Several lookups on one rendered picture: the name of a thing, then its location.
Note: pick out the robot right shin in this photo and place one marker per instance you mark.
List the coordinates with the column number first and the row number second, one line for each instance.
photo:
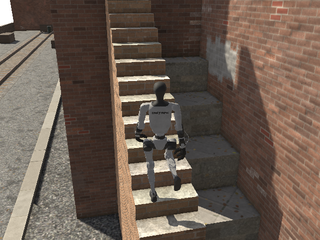
column 172, row 165

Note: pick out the right robot upper arm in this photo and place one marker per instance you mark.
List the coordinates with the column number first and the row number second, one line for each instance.
column 177, row 116

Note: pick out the right robot hand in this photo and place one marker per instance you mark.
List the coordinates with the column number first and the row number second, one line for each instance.
column 182, row 153

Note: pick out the left robot forearm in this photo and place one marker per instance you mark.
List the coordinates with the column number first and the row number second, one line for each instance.
column 137, row 131

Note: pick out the right robot forearm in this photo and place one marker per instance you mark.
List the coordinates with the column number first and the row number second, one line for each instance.
column 181, row 137

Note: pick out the left robot upper arm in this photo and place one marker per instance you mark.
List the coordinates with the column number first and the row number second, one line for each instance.
column 144, row 107

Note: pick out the left robot hand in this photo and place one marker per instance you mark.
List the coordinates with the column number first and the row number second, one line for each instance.
column 140, row 140

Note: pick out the robot right foot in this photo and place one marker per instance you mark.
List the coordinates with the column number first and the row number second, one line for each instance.
column 177, row 183

